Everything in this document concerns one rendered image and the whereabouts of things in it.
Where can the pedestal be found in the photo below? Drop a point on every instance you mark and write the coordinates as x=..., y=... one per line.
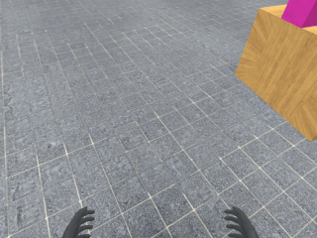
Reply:
x=279, y=64

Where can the carton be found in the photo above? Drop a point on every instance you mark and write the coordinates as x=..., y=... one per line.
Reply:
x=301, y=13

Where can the right robot hand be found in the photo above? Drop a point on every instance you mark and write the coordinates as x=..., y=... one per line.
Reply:
x=245, y=226

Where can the left robot hand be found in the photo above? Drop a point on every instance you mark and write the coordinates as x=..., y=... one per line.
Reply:
x=73, y=228

